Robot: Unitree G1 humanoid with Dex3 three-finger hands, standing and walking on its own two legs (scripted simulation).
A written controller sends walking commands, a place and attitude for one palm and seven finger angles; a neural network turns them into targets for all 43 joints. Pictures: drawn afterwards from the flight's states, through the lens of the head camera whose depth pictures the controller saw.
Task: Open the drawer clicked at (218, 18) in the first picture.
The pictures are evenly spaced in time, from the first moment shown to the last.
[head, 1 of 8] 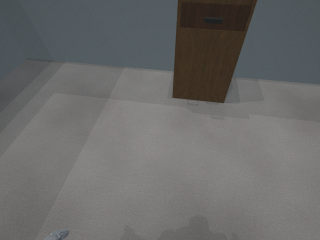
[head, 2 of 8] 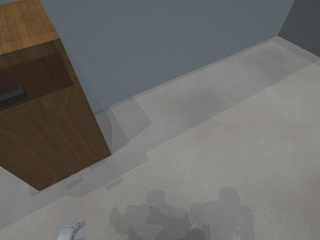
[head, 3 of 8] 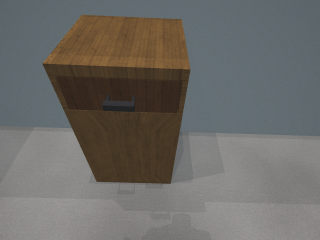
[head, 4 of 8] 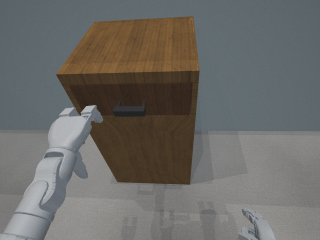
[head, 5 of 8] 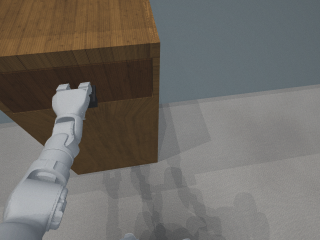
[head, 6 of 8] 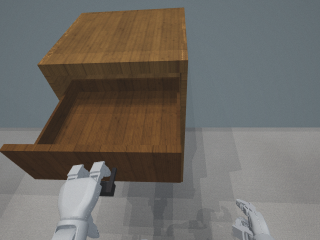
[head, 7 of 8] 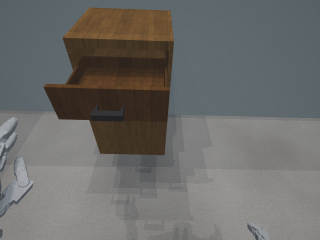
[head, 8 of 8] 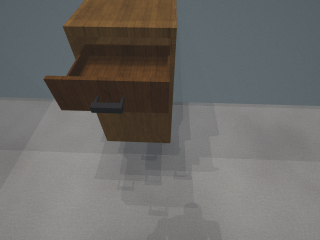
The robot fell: no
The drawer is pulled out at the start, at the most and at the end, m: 0.00 0.30 0.30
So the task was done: yes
